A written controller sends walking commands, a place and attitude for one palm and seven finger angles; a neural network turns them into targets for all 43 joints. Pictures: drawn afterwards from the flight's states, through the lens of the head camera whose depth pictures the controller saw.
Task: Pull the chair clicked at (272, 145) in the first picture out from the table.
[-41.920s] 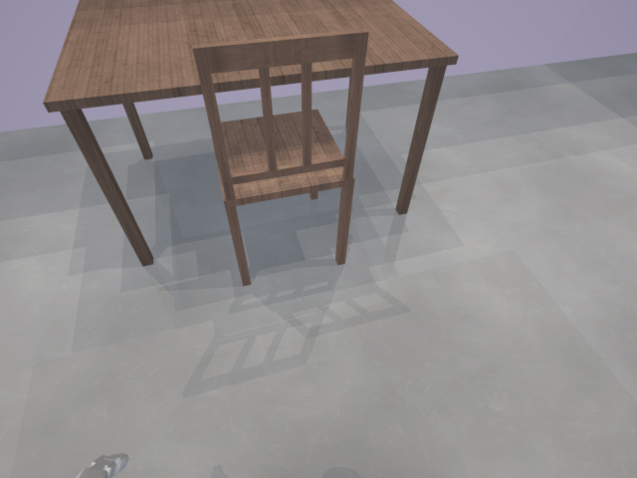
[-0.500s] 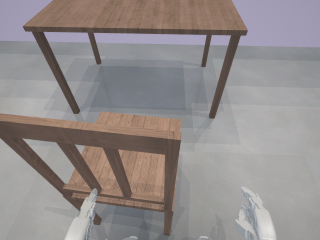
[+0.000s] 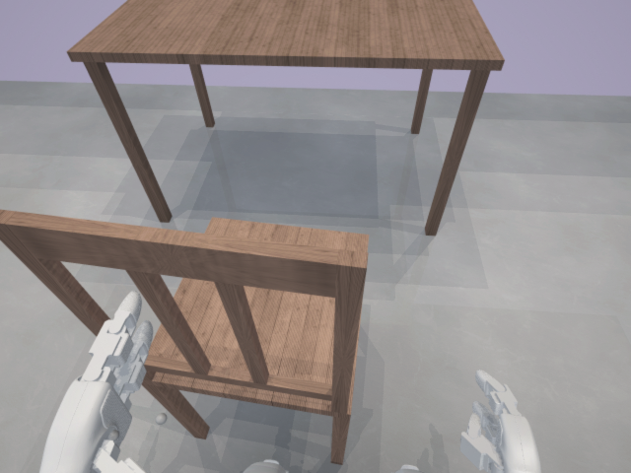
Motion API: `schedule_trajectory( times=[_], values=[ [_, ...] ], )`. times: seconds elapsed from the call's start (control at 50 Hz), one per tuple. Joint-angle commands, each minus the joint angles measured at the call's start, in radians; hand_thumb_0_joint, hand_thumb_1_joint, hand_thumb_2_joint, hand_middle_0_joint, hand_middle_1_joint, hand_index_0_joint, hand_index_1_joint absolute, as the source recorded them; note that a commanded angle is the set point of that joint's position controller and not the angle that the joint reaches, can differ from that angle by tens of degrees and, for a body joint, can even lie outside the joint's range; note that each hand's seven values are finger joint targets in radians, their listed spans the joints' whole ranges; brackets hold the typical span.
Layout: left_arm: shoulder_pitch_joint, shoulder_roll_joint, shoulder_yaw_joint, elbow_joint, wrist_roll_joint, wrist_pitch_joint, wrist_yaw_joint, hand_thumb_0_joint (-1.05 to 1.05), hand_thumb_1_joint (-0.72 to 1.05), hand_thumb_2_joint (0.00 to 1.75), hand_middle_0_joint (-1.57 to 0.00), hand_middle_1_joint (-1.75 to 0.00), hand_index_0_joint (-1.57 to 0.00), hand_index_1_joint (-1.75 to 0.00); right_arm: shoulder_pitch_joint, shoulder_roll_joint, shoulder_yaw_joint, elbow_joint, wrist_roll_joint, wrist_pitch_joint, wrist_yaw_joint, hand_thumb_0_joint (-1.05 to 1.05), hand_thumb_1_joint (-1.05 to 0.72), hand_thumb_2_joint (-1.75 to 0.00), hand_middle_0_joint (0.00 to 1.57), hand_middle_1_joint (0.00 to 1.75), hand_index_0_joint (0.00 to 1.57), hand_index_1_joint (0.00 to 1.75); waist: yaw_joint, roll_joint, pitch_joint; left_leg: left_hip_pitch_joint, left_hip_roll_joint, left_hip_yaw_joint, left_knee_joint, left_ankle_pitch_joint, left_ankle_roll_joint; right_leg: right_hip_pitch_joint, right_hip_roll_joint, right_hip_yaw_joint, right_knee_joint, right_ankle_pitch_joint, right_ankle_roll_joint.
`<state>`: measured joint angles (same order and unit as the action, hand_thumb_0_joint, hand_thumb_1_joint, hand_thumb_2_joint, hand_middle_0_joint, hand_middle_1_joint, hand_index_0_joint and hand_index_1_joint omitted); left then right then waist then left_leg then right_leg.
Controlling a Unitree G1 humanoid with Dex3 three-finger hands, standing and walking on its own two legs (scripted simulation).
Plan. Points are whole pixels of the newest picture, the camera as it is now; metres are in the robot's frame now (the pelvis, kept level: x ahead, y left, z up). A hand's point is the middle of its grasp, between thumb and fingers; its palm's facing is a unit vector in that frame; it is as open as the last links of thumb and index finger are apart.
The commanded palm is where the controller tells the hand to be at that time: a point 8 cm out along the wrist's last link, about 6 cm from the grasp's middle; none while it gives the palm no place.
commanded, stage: draw the hand back to the body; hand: left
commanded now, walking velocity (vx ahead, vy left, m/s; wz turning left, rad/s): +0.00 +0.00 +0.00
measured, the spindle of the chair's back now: (177, 327) +0.31 +0.23 -0.02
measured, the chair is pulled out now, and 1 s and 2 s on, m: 0.62 0.62 0.62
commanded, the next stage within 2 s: step back with the hand held close in 1.10 s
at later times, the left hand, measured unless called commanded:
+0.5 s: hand (55, 322) +0.21 +0.24 +0.19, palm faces +0.39 -0.81 -0.44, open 12.6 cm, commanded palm +0.16 +0.28 +0.21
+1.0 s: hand (42, 268) +0.24 +0.25 +0.22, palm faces +0.44 -0.79 -0.43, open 7.6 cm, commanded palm +0.19 +0.30 +0.25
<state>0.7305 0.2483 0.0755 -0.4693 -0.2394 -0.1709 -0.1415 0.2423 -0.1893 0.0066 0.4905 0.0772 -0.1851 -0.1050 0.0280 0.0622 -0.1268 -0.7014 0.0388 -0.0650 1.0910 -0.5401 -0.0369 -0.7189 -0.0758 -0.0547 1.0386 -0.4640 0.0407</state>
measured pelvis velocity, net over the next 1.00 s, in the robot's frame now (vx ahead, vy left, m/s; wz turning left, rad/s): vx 0.04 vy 0.00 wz -0.03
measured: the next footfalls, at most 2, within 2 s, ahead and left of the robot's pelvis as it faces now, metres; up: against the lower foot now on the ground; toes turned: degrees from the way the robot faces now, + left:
none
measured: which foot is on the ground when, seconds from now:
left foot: down 0.00-1.00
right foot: down 0.00-1.00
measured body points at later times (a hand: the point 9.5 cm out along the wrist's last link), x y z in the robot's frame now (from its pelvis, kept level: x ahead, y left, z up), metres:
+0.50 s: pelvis +0.03 +0.00 +0.05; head +0.01 -0.02 +0.50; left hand +0.18 +0.28 +0.21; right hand +0.21 -0.22 -0.03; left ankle +0.01 +0.14 -0.67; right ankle +0.03 -0.15 -0.67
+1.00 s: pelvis +0.04 +0.00 +0.07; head +0.04 -0.02 +0.52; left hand +0.21 +0.29 +0.24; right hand +0.22 -0.23 -0.02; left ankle +0.01 +0.14 -0.67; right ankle +0.03 -0.15 -0.67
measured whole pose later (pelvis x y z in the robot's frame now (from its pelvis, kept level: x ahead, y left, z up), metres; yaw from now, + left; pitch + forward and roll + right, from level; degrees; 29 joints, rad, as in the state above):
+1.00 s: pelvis +0.04 +0.00 +0.07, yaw -2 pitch -3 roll +0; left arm 0.50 0.34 0.32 -0.44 -0.05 -0.04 0.15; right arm 0.19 -0.22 0.00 0.66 0.01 -0.12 -0.09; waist 0.07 0.06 0.04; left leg -0.09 0.05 0.00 0.49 -0.33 -0.03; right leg -0.15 -0.06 -0.03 0.49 -0.28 0.04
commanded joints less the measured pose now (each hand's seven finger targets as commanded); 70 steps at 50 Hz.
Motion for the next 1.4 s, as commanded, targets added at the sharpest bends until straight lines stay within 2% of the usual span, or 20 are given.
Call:
schedule_trajectory(
  times=[0.0, 0.02, 0.04, 0.08, 0.16, 0.26, 0.36, 0.46, 0.56, 0.7, 0.78, 0.94, 0.96, 1.12, 1.2, 1.22, 1.24, 1.26, 1.3, 1.38],
  values=[
    [-0.064, 0.09, 0.109, -0.228, -0.032, -0.093, 0.01, 0.0, -0.37, 0.29, -0.02, -0.04, -0.02, -0.04, -0.097, -0.119, -0.039, -0.154, -0.002, -0.095, -0.015, 0.0, -0.9, -0.9, 0.2, 0.3, 0.2, 0.3, -0.02, -0.04, -0.049, 0.067, -0.038, 0.029, -0.238, 0.16, 0.042, 0.136, 0.06, -0.038, -0.233, 0.038, -0.053],
    [0.0, 0.255, 0.164, -0.201, 0.138, 0.011, 0.155, 0.0, -0.33, 0.31, -0.03, -0.05, -0.03, -0.05, -0.075, -0.111, -0.036, -0.157, -0.024, -0.049, -0.036, 0.0, -0.9, -0.9, 0.2, 0.3, 0.2, 0.3, 0.045, 0.012, -0.106, 0.114, -0.011, 0.043, -0.304, 0.15, 0.036, 0.227, 0.027, 0.014, -0.272, 0.043, -0.074],
    [0.005, 0.143, 0.09, -0.267, 0.161, 0.053, 0.209, 0.0, -0.3, 0.32, -0.04, -0.05, -0.04, -0.05, -0.063, -0.098, -0.027, -0.183, -0.03, -0.034, -0.039, 0.0, -0.9, -0.9, 0.2, 0.3, 0.2, 0.3, 0.008, 0.008, -0.052, 0.133, -0.019, 0.049, -0.319, 0.154, 0.037, 0.221, 0.019, 0.001, -0.29, 0.067, -0.068],
    [0.016, 0.109, 0.079, -0.228, 0.183, 0.094, 0.257, 0.0, -0.22, 0.36, -0.04, -0.07, -0.04, -0.07, -0.073, -0.094, -0.025, -0.165, -0.032, -0.015, -0.038, 0.0, -0.9, -0.9, 0.2, 0.3, 0.2, 0.3, 0.004, 0.01, -0.003, 0.147, -0.014, 0.048, -0.339, 0.155, 0.036, 0.24, 0.017, -0.007, -0.31, 0.07, -0.068],
    [-0.039, 0.178, 0.123, -0.248, 0.209, 0.114, 0.309, 0.0, -0.08, 0.43, -0.07, -0.1, -0.07, -0.1, -0.102, -0.108, -0.019, -0.154, -0.039, 0.008, -0.042, 0.0, -0.9, -0.9, 0.2, 0.3, 0.2, 0.3, 0.012, -0.028, 0.043, 0.205, -0.007, 0.044, -0.389, 0.18, 0.043, 0.297, 0.022, -0.015, -0.369, 0.092, -0.07],
    [-0.128, 0.243, 0.191, -0.273, 0.217, 0.106, 0.34, 0.0, 0.1, 0.51, -0.09, -0.14, -0.09, -0.14, -0.112, -0.117, -0.01, -0.128, -0.045, -0.013, -0.046, 0.0, -0.9, -0.9, 0.2, 0.3, 0.2, 0.3, 0.018, 0.015, 0.067, 0.293, -0.01, 0.043, -0.459, 0.209, 0.041, 0.371, 0.021, -0.011, -0.431, 0.13, -0.071],
    [-0.144, 0.241, 0.239, -0.228, 0.217, 0.095, 0.344, 0.0, 0.28, 0.6, -0.12, -0.17, -0.12, -0.17, -0.122, -0.116, -0.011, -0.087, -0.05, -0.028, -0.037, 0.0, -0.9, -0.9, 0.2, 0.3, 0.2, 0.3, 0.026, 0.024, 0.082, 0.369, -0.008, 0.046, -0.517, 0.291, 0.039, 0.441, 0.022, -0.014, -0.466, 0.222, -0.07],
    [-0.178, 0.248, 0.286, -0.181, 0.211, 0.082, 0.337, 0.0, 0.47, 0.69, -0.14, -0.21, -0.14, -0.21, -0.135, -0.124, -0.019, -0.053, -0.056, -0.025, -0.028, 0.0, -0.9, -0.9, 0.2, 0.3, 0.2, 0.3, 0.028, -0.049, 0.097, 0.42, -0.003, 0.052, -0.56, 0.359, 0.042, 0.495, 0.025, -0.012, -0.508, 0.298, -0.064],
    [-0.249, 0.297, 0.353, -0.225, 0.21, 0.068, 0.338, 0.0, 0.65, 0.78, -0.16, -0.25, -0.16, -0.25, -0.142, -0.128, -0.022, -0.028, -0.063, -0.028, -0.02, 0.0, -0.9, -0.9, 0.2, 0.3, 0.2, 0.3, 0.035, 0.018, 0.059, 0.49, -0.004, 0.063, -0.595, 0.445, 0.042, 0.557, 0.019, -0.005, -0.532, 0.384, -0.065],
    [-0.334, 0.324, 0.424, -0.201, 0.198, 0.055, 0.338, 0.0, 0.9, 0.9, -0.2, -0.3, -0.2, -0.3, -0.154, -0.129, -0.028, 0.005, -0.066, -0.021, -0.011, 0.0, -0.9, -0.9, 0.2, 0.3, 0.2, 0.3, 0.037, 0.009, 0.069, 0.554, 0.005, 0.075, -0.631, 0.53, 0.043, 0.597, 0.019, -0.002, -0.564, 0.465, -0.062],
    [-0.276, 0.237, 0.361, -0.095, 0.193, 0.069, 0.315, 0.0, 0.9, 0.9, -0.2, -0.3, -0.2, -0.3, -0.167, -0.131, -0.036, 0.014, -0.067, 0.0, 0.002, 0.0, -0.9, -0.9, 0.2, 0.3, 0.2, 0.3, 0.033, -0.052, 0.11, 0.559, 0.01, 0.084, -0.648, 0.538, 0.046, 0.591, 0.022, -0.012, -0.587, 0.466, -0.055],
    [-0.297, 0.31, 0.404, -0.22, 0.199, 0.057, 0.319, 0.0, 0.9, 0.9, -0.2, -0.3, -0.2, -0.3, -0.178, -0.132, -0.039, 0.003, -0.072, 0.003, 0.004, 0.0, -0.9, -0.9, 0.2, 0.3, 0.2, 0.3, 0.047, 0.002, 0.021, 0.602, 0.006, 0.088, -0.662, 0.566, 0.048, 0.646, 0.018, -0.001, -0.597, 0.492, -0.057],
    [-0.316, 0.33, 0.418, -0.243, 0.202, 0.058, 0.321, 0.0, 0.9, 0.9, -0.2, -0.3, -0.2, -0.3, -0.183, -0.135, -0.039, 0.006, -0.07, -0.001, 0.003, 0.0, -0.9, -0.9, 0.2, 0.3, 0.2, 0.3, 0.044, 0.048, 0.013, 0.607, 0.005, 0.09, -0.663, 0.559, 0.044, 0.652, 0.018, 0.009, -0.601, 0.485, -0.06],
    [-0.309, 0.271, 0.381, -0.155, 0.201, 0.073, 0.32, 0.0, 0.9, 0.9, -0.2, -0.3, -0.2, -0.3, -0.181, -0.132, -0.036, 0.021, -0.07, 0.004, 0.002, 0.0, -0.9, -0.9, 0.2, 0.3, 0.2, 0.3, 0.036, -0.011, 0.105, 0.589, 0.013, 0.09, -0.679, 0.548, 0.043, 0.616, 0.023, -0.008, -0.611, 0.465, -0.058],
    [-0.361, 0.258, 0.348, -0.184, 0.201, 0.067, 0.31, 0.0, 0.9, 0.9, -0.2, -0.3, -0.2, -0.3, -0.184, -0.139, -0.035, 0.015, -0.072, 0.007, 0.006, 0.0, -0.9, -0.9, 0.2, 0.3, 0.2, 0.3, 0.033, -0.001, 0.081, 0.603, 0.01, 0.093, -0.682, 0.539, 0.049, 0.622, 0.018, -0.001, -0.617, 0.465, -0.055],
    [-0.521, 0.428, 0.514, -0.228, 0.184, 0.012, 0.312, 0.0, 0.9, 0.9, -0.2, -0.3, -0.2, -0.3, -0.16, -0.154, -0.045, -0.002, -0.059, 0.032, 0.008, 0.0, -0.9, -0.9, 0.2, 0.3, 0.2, 0.3, 0.002, -0.031, 0.172, 0.551, 0.033, 0.087, -0.651, 0.473, 0.063, 0.527, -0.027, 0.114, -0.673, 0.567, -0.06],
    [-0.434, 0.353, 0.463, -0.131, 0.191, 0.006, 0.302, 0.0, 0.9, 0.9, -0.2, -0.3, -0.2, -0.3, -0.163, -0.137, -0.045, 0.02, -0.065, 0.045, 0.007, 0.0, -0.9, -0.9, 0.2, 0.3, 0.2, 0.3, -0.01, -0.075, 0.158, 0.549, 0.028, 0.074, -0.647, 0.443, 0.059, 0.537, -0.047, 0.113, -0.667, 0.592, -0.068],
    [-0.436, 0.37, 0.469, -0.158, 0.195, 0.002, 0.301, 0.0, 0.9, 0.9, -0.2, -0.3, -0.2, -0.3, -0.175, -0.143, -0.049, 0.007, -0.064, 0.052, 0.008, 0.0, -0.9, -0.9, 0.2, 0.3, 0.2, 0.3, -0.006, -0.054, 0.143, 0.552, 0.024, 0.079, -0.652, 0.445, 0.058, 0.542, -0.054, 0.128, -0.663, 0.627, -0.071],
    [-0.312, 0.287, 0.41, -0.124, 0.2, 0.003, 0.295, 0.0, 0.9, 0.9, -0.2, -0.3, -0.2, -0.3, -0.179, -0.141, -0.045, -0.009, -0.07, 0.072, 0.011, 0.0, -0.9, -0.9, 0.2, 0.3, 0.2, 0.3, -0.006, -0.038, 0.096, 0.571, 0.041, 0.073, -0.668, 0.541, 0.058, 0.566, -0.052, 0.094, -0.62, 0.647, -0.062],
    [-0.183, 0.29, 0.425, -0.164, 0.209, 0.005, 0.306, 0.0, 0.9, 0.9, -0.2, -0.3, -0.2, -0.3, -0.194, -0.135, -0.05, -0.039, -0.071, 0.103, 0.014, 0.0, -0.9, -0.9, 0.2, 0.3, 0.2, 0.3, 0.001, 0.018, -0.007, 0.589, 0.074, 0.052, -0.685, 0.697, 0.064, 0.598, -0.038, 0.057, -0.562, 0.631, -0.045]
  ],
)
